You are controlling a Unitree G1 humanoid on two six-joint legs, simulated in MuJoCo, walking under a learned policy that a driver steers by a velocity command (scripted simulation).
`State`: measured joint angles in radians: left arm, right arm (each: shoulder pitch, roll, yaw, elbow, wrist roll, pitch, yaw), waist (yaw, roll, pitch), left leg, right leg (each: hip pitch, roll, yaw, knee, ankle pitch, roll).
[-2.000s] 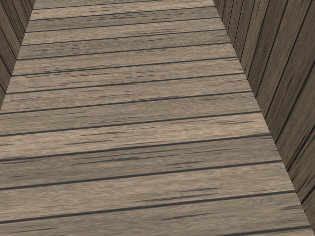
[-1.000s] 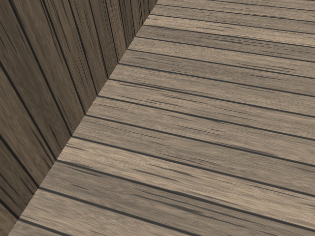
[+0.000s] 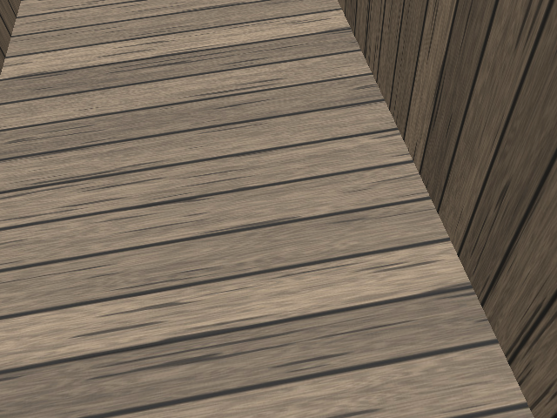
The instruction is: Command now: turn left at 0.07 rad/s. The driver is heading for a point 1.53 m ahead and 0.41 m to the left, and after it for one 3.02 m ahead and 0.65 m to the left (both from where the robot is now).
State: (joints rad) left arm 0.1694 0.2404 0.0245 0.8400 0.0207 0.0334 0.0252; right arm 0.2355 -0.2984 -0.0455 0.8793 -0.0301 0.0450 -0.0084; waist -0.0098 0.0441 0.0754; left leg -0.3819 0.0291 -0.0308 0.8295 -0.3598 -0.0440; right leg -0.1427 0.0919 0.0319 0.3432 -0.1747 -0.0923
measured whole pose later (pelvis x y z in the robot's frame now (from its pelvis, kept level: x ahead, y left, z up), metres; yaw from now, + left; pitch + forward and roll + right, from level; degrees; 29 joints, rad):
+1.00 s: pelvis +0.06 +0.01 +0.00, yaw +29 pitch +0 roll +1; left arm 0.37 0.26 0.04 0.89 0.02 -0.05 0.01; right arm 0.19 -0.31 -0.06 0.86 -0.04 0.01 0.05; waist 0.04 0.04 -0.02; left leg -0.50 -0.06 -0.10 0.98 -0.24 0.00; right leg -0.06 0.03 0.02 0.27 -0.22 -0.05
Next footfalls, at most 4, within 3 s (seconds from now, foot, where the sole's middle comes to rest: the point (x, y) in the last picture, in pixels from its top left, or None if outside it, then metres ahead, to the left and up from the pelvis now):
0.24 left None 0.01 0.12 -0.78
0.74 right None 0.10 -0.07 -0.78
1.24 left None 0.19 0.24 -0.78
1.78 right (224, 402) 0.52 0.20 -0.78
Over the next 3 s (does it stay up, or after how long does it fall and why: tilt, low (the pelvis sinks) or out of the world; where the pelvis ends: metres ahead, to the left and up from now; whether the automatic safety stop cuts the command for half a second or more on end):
stays up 0.99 0.24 0.00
